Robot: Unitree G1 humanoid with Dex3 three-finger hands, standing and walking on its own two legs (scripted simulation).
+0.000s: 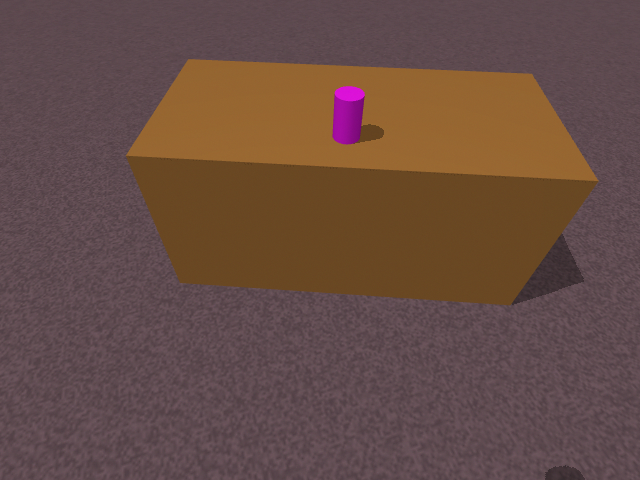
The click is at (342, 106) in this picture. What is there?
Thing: squat round
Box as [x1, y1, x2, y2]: [333, 86, 364, 143]
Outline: 344,86 338,88 335,91 333,138 341,143 352,143 358,140 359,138 364,93 359,88 352,86
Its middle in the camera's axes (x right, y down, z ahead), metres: +0.09 -0.34 +1.09
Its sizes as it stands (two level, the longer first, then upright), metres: 0.080 0.080 0.133
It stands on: a support 0.60 m high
